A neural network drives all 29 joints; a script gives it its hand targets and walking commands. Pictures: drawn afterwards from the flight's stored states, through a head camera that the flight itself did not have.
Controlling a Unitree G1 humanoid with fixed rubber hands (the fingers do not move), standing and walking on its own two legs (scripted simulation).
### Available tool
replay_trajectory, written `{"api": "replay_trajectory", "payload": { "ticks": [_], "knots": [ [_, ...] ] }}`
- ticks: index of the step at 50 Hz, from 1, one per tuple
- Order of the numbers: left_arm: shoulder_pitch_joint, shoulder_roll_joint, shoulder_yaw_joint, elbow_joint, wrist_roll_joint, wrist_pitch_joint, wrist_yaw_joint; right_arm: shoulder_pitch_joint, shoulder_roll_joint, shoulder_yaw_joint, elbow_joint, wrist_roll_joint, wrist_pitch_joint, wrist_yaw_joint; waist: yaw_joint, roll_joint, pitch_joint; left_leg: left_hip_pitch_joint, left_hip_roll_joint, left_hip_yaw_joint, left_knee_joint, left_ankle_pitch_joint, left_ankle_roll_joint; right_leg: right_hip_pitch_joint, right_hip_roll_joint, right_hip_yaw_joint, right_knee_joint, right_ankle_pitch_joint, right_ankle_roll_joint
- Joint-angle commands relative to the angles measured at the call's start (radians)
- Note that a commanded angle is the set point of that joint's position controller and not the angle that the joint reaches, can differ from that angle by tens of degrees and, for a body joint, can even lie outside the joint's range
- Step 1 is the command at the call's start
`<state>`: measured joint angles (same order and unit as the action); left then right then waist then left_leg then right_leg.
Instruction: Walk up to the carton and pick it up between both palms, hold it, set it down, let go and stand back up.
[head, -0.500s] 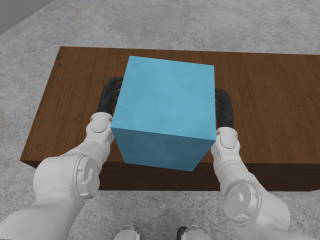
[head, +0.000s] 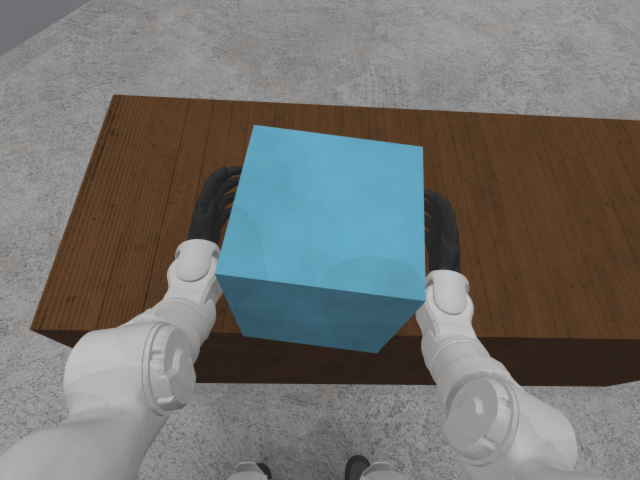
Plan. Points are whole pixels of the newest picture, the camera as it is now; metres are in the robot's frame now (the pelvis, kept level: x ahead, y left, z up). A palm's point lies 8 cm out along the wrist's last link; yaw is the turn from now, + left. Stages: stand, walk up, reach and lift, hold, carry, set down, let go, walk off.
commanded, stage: reach and lift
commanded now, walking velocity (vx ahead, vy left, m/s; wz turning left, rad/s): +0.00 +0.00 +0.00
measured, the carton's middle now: (322, 252) +0.42 -0.01 -0.04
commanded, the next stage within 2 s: none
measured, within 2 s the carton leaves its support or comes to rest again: leaves its support in 1.74 s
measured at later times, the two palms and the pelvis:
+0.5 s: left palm (208, 228) +0.44 +0.14 +0.00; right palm (441, 257) +0.40 -0.16 -0.01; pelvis +0.00 +0.00 +0.00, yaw +0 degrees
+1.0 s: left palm (209, 231) +0.43 +0.14 -0.01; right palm (439, 259) +0.40 -0.16 -0.01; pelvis +0.00 +0.00 +0.00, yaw -1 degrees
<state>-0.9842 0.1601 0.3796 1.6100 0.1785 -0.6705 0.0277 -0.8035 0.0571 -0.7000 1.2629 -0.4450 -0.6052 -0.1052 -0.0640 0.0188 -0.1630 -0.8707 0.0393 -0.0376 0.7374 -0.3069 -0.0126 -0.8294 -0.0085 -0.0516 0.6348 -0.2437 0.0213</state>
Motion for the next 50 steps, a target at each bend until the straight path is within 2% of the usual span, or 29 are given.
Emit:
{"api": "replay_trajectory", "payload": {
  "ticks": [1,8,12,13,14,16,17,18,19,22,24,26,29,31,33,37,41,43,49,50],
  "knots": [
    [-0.415,-0.517,-0.12,0.009,0.143,0.013,-0.105,-0.422,0.531,0.276,0.12,-0.146,0.015,0.158,0.001,0.116,-0.545,0.368,-0.026,0.099,-0.048,0.39,-0.066,0.269,0.027,-0.06,-0.058,0.233,-0.056],
    [-0.402,-0.512,-0.125,0.004,0.139,0.002,-0.111,-0.398,0.556,0.309,0.12,-0.141,0.008,0.151,0.006,0.091,-0.567,0.307,-0.037,0.106,-0.067,0.369,-0.049,0.341,0.018,-0.046,-0.05,0.311,-0.037],
    [-0.396,-0.509,-0.125,0.02,0.138,-0.002,-0.111,-0.391,0.551,0.322,0.136,-0.144,0.011,0.15,0.007,0.066,-0.541,0.31,-0.029,0.104,-0.085,0.333,-0.042,0.338,0.023,-0.05,-0.058,0.274,-0.038],
    [-0.399,-0.512,-0.128,0.028,0.141,0.002,-0.11,-0.397,0.548,0.317,0.136,-0.142,0.012,0.149,0.012,0.079,-0.53,0.317,-0.028,0.106,-0.083,0.333,-0.046,0.328,0.022,-0.052,-0.062,0.262,-0.043],
    [-0.404,-0.523,-0.143,0.013,0.139,-0.002,-0.106,-0.395,0.545,0.311,0.133,-0.146,0.006,0.149,0.003,0.1,-0.547,0.335,-0.025,0.1,-0.082,0.354,-0.056,0.305,0.026,-0.058,-0.064,0.254,-0.046],
    [-0.409,-0.525,-0.139,0.017,0.137,-0.002,-0.103,-0.408,0.538,0.312,0.137,-0.144,0.004,0.148,0.012,0.098,-0.543,0.36,-0.024,0.103,-0.064,0.383,-0.061,0.275,0.031,-0.063,-0.072,0.239,-0.05],
    [-0.4,-0.529,-0.147,0.023,0.136,0.001,-0.105,-0.4,0.537,0.307,0.151,-0.142,0.003,0.145,0.002,0.102,-0.534,0.371,-0.022,0.099,-0.065,0.397,-0.065,0.272,0.034,-0.067,-0.076,0.256,-0.05],
    [-0.4,-0.531,-0.147,0.019,0.135,0.0,-0.104,-0.401,0.536,0.314,0.161,-0.142,0.002,0.144,0.006,0.094,-0.537,0.374,-0.02,0.096,-0.065,0.409,-0.064,0.273,0.037,-0.072,-0.077,0.264,-0.05],
    [-0.403,-0.534,-0.149,0.016,0.136,-0.002,-0.104,-0.396,0.539,0.311,0.161,-0.139,0.0,0.144,0.003,0.102,-0.547,0.374,-0.021,0.097,-0.068,0.401,-0.066,0.266,0.036,-0.068,-0.082,0.256,-0.052],
    [-0.374,-0.508,-0.121,0.051,0.139,0.002,-0.104,-0.38,0.53,0.32,0.182,-0.137,0.008,0.144,0.011,0.064,-0.493,0.321,-0.024,0.1,-0.084,0.344,-0.047,0.302,0.03,-0.06,-0.077,0.24,-0.046],
    [-0.4,-0.512,-0.136,0.03,0.127,0.0,-0.101,-0.404,0.528,0.311,0.16,-0.141,0.003,0.145,0.016,0.076,-0.513,0.316,-0.023,0.096,-0.091,0.326,-0.048,0.292,0.026,-0.064,-0.077,0.222,-0.045],
    [-0.409,-0.521,-0.152,0.03,0.122,-0.009,-0.098,-0.418,0.527,0.309,0.157,-0.145,-0.014,0.146,0.024,0.089,-0.547,0.328,-0.022,0.1,-0.088,0.347,-0.054,0.269,0.031,-0.068,-0.079,0.23,-0.045],
    [-0.4,-0.525,-0.143,0.022,0.12,-0.032,-0.097,-0.408,0.534,0.324,0.182,-0.148,-0.04,0.139,0.014,0.06,-0.562,0.323,-0.023,0.104,-0.073,0.374,-0.053,0.286,0.036,-0.065,-0.071,0.269,-0.04],
    [-0.404,-0.545,-0.157,0.002,0.122,-0.051,-0.092,-0.418,0.532,0.339,0.175,-0.144,-0.076,0.134,0.024,0.077,-0.586,0.326,-0.023,0.102,-0.068,0.41,-0.063,0.303,0.034,-0.068,-0.065,0.31,-0.043],
    [-0.408,-0.551,-0.157,0.011,0.127,-0.069,-0.095,-0.433,0.541,0.351,0.188,-0.148,-0.105,0.129,0.028,0.07,-0.621,0.328,-0.022,0.104,-0.054,0.451,-0.065,0.308,0.038,-0.068,-0.057,0.361,-0.039],
    [-0.394,-0.568,-0.165,-0.004,0.141,-0.085,-0.092,-0.442,0.523,0.357,0.209,-0.144,-0.149,0.126,0.042,0.093,-0.652,0.345,-0.023,0.11,-0.044,0.496,-0.076,0.303,0.044,-0.071,-0.057,0.39,-0.044],
    [-0.389,-0.581,-0.196,-0.003,0.124,-0.096,-0.087,-0.448,0.503,0.369,0.253,-0.148,-0.175,0.123,0.033,0.06,-0.659,0.342,-0.023,0.108,-0.048,0.472,-0.07,0.289,0.054,-0.074,-0.06,0.392,-0.036],
    [-0.378,-0.584,-0.209,0.0,0.123,-0.098,-0.086,-0.438,0.501,0.374,0.262,-0.145,-0.187,0.121,0.038,0.08,-0.678,0.352,-0.022,0.105,-0.046,0.481,-0.073,0.28,0.057,-0.077,-0.059,0.403,-0.037],
    [-0.373,-0.575,-0.245,0.012,0.086,-0.106,-0.089,-0.458,0.47,0.397,0.316,-0.117,-0.207,0.114,0.039,0.072,-0.662,0.333,-0.03,0.105,-0.047,0.467,-0.071,0.287,0.064,-0.073,-0.064,0.415,-0.032],
    [-0.366,-0.577,-0.251,0.017,0.083,-0.107,-0.089,-0.458,0.47,0.409,0.315,-0.109,-0.209,0.114,0.047,0.077,-0.668,0.324,-0.032,0.106,-0.05,0.46,-0.068,0.29,0.065,-0.071,-0.06,0.412,-0.03]
  ]
}}
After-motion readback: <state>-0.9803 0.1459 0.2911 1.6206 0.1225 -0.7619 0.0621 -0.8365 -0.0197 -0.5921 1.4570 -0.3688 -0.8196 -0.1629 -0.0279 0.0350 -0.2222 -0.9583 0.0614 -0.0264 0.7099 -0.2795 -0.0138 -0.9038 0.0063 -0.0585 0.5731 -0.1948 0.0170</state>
